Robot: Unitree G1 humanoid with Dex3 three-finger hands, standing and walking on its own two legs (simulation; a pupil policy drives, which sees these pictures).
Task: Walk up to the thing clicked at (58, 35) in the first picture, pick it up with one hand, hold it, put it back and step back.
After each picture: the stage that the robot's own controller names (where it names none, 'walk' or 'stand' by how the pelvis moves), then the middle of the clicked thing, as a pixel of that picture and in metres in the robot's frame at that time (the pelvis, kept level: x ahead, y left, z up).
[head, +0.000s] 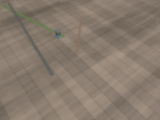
stand; (58, 33) +1.58 +0.36 -0.72
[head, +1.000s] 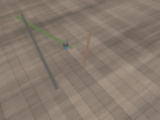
walk; (65, 45) +1.48 +0.35 -0.72
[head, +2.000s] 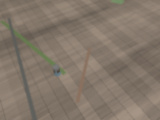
walk; (56, 70) +0.95 +0.35 -0.72
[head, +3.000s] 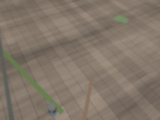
walk; (52, 109) +0.58 +0.26 -0.69
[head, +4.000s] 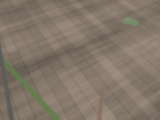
stand; out of the picture +0.38 +0.18 -0.69
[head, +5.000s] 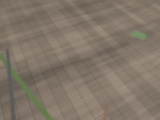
stand; out of the picture +0.33 +0.16 -0.72
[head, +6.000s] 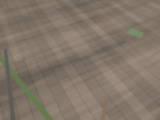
stand; out of the picture +0.35 +0.17 -0.73
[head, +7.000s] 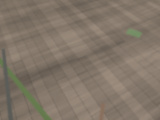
stand; out of the picture +0.34 +0.19 -0.73
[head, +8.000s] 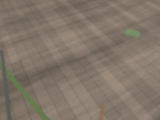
stand; out of the picture +0.33 +0.19 -0.73
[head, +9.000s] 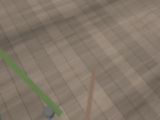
go down; (49, 112) +0.36 +0.19 -0.61
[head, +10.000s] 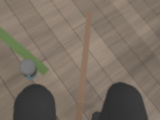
go down; (29, 69) +0.41 +0.22 -0.30
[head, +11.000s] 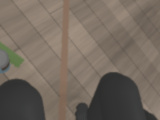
close in; out of the picture +0.41 +0.24 -0.26
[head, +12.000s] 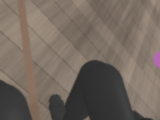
close; out of the picture +0.40 +0.27 -0.22
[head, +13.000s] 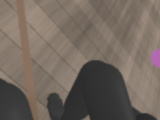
close; out of the picture +0.39 +0.27 -0.22
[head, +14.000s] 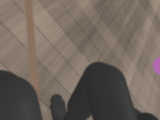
lift; out of the picture +0.36 +0.25 -0.22
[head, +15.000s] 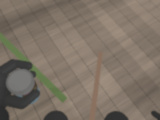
lift; (25, 88) +0.32 +0.19 +0.01
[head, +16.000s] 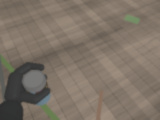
hold; (37, 88) +0.33 +0.17 +0.03
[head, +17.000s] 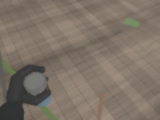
hold; (38, 90) +0.33 +0.17 +0.02
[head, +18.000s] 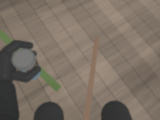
crouch; (28, 65) +0.40 +0.19 -0.07
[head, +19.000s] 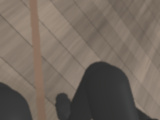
lower; out of the picture +0.41 +0.28 -0.22
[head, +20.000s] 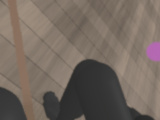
lower; out of the picture +0.42 +0.29 -0.23
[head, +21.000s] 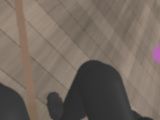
lower; out of the picture +0.41 +0.30 -0.22
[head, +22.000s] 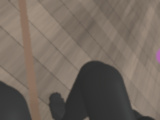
lower; out of the picture +0.41 +0.29 -0.22
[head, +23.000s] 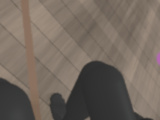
loosen; out of the picture +0.40 +0.27 -0.22
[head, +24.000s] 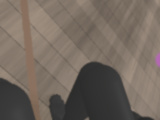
withdraw; out of the picture +0.40 +0.26 -0.23
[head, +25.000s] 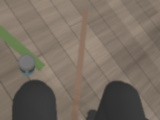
walk; (27, 65) +0.42 +0.22 -0.29
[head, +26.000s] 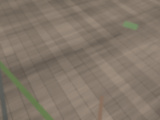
stand; out of the picture +0.35 +0.15 -0.65
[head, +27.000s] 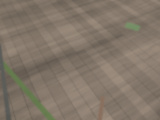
stand; out of the picture +0.37 +0.17 -0.67
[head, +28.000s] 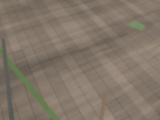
stand; out of the picture +0.36 +0.16 -0.68
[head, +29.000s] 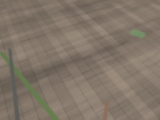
walk; out of the picture +0.38 +0.16 -0.72
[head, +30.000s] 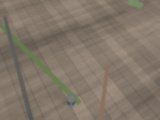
walk; (71, 100) +0.53 +0.08 -0.70
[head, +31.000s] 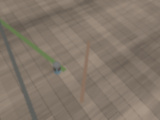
walk; (57, 68) +0.83 +0.23 -0.69
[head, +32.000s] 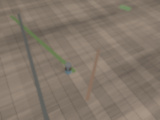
stand; (68, 68) +1.02 +0.15 -0.71
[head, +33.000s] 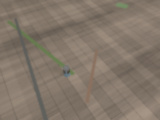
stand; (66, 71) +0.99 +0.20 -0.73
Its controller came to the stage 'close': yes
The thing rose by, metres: 0.72
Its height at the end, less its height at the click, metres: +0.00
